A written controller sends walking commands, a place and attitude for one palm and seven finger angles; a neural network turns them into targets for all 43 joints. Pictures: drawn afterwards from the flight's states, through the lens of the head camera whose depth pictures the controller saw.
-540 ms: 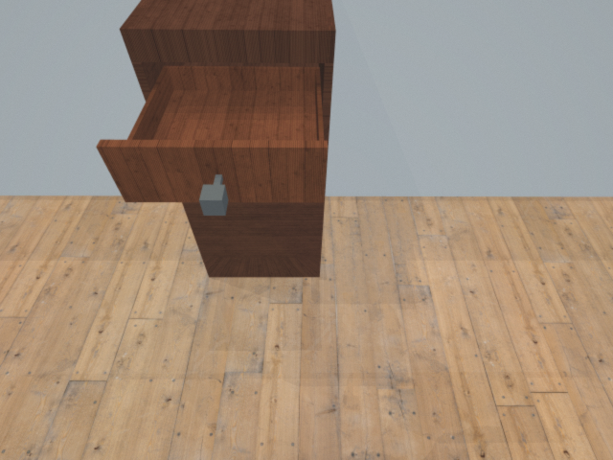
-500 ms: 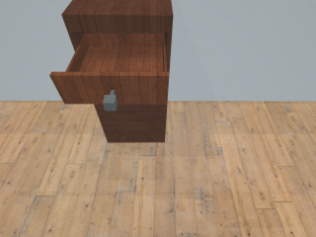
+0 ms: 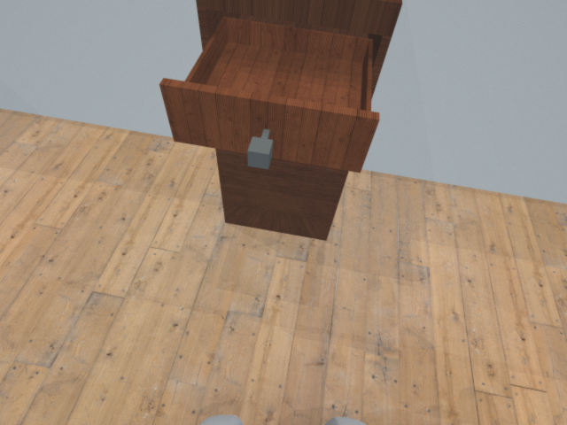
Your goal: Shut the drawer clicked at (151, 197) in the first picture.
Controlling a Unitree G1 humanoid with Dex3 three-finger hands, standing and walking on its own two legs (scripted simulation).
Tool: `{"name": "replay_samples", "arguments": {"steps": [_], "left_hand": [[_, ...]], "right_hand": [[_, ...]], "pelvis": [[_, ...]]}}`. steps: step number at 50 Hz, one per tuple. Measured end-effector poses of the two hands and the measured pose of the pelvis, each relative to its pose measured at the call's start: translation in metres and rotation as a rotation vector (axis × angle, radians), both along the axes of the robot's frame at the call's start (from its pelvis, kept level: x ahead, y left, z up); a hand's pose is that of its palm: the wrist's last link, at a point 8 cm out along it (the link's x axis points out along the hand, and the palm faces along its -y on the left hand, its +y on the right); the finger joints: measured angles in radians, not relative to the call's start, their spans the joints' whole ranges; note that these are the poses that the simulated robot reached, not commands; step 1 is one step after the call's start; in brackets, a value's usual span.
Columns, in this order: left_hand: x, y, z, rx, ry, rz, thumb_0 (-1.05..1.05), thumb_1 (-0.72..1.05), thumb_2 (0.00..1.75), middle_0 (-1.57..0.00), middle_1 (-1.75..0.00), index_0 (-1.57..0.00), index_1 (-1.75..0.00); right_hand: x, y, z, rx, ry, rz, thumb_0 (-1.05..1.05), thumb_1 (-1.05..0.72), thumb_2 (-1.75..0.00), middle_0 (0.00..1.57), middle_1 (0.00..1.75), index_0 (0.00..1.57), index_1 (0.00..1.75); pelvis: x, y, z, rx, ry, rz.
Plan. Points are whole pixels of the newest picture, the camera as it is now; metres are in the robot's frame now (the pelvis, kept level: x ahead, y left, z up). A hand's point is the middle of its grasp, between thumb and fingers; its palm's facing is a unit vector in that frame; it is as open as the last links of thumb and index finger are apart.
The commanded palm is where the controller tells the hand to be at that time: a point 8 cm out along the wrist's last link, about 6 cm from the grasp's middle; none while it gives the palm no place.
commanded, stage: stand and wait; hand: left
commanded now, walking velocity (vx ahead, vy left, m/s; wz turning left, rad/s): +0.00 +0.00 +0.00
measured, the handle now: (262, 145) +0.56 +0.07 +0.03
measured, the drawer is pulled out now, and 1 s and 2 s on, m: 0.29 0.29 0.29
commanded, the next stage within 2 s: turn or walk to find it in 0.78 s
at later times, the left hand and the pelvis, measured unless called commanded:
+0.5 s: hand out of the picture +0.02 +0.14 -0.16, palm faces +0.03 -0.97 -0.24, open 7.4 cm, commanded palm none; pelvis +0.02 -0.05 +0.01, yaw +1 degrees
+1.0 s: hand out of the picture +0.06 +0.12 -0.16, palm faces +0.07 -0.97 -0.23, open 7.4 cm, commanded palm none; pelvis +0.03 -0.06 +0.01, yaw +3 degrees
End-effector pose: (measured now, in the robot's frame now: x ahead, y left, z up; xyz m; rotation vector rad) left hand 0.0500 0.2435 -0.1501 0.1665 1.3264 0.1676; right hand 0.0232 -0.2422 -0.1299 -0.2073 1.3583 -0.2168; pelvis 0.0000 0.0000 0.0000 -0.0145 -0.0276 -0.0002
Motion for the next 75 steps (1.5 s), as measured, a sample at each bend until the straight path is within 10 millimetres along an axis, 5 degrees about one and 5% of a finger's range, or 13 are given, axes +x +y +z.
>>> {"name": "replay_samples", "arguments": {"steps": [8, 20, 36, 49, 65, 75], "left_hand": [[-0.003, 0.0, 0.02, 0.011, -0.015, 0.014, 0.01, 0.91, 0.89, -0.2, -0.3, -0.19, -0.3], [-0.034, -0.04, 0.025, 0.033, 0.086, 0.013, 0.01, 0.91, 0.89, -0.2, -0.3, -0.2, -0.3], [-0.007, -0.078, 0.02, -0.006, 0.036, 0.008, 0.01, 0.91, 0.89, -0.21, -0.3, -0.2, -0.3], [0.001, -0.073, 0.018, 0.008, 0.008, 0.042, 0.01, 0.91, 0.89, -0.21, -0.3, -0.2, -0.3], [-0.035, -0.064, 0.016, -0.003, 0.058, 0.079, 0.01, 0.91, 0.89, -0.2, -0.3, -0.2, -0.3], [-0.048, -0.065, 0.016, -0.023, 0.092, 0.073, 0.01, 0.91, 0.89, -0.2, -0.3, -0.2, -0.3]], "right_hand": [[0.02, 0.004, 0.009, 0.029, -0.017, 0.061, 0.0, -0.91, -0.9, 0.2, 0.3, 0.2, 0.3], [0.038, -0.03, -0.008, 0.081, -0.044, 0.031, 0.0, -0.91, -0.9, 0.2, 0.3, 0.2, 0.3], [0.026, -0.056, -0.003, 0.058, 0.015, 0.011, 0.0, -0.91, -0.9, 0.2, 0.3, 0.2, 0.3], [0.016, -0.048, -0.008, 0.076, 0.057, 0.015, 0.0, -0.91, -0.9, 0.2, 0.3, 0.2, 0.3], [0.036, -0.038, -0.004, 0.063, -0.006, 0.065, 0.0, -0.92, -0.9, 0.2, 0.3, 0.2, 0.3], [0.029, -0.035, 0.0, 0.06, 0.009, 0.07, 0.0, -0.91, -0.9, 0.2, 0.3, 0.2, 0.3]], "pelvis": [[0.001, -0.006, 0.015, -0.01, 0.039, 0.029], [0.014, -0.038, 0.01, 0.027, 0.023, 0.027], [0.027, -0.064, 0.013, 0.019, 0.007, 0.019], [0.028, -0.065, 0.009, 0.018, 0.005, 0.049], [0.019, -0.055, 0.01, 0.015, -0.008, 0.061], [0.016, -0.05, 0.013, 0.013, -0.002, 0.057]]}}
